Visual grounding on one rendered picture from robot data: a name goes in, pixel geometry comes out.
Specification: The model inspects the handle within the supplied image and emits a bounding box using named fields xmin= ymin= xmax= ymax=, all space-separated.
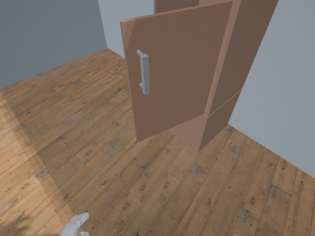
xmin=136 ymin=49 xmax=151 ymax=95

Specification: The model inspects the robot left hand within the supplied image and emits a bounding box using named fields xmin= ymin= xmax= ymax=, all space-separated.
xmin=59 ymin=212 xmax=90 ymax=236

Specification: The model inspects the cupboard door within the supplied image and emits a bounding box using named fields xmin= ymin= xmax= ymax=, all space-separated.
xmin=119 ymin=0 xmax=233 ymax=143

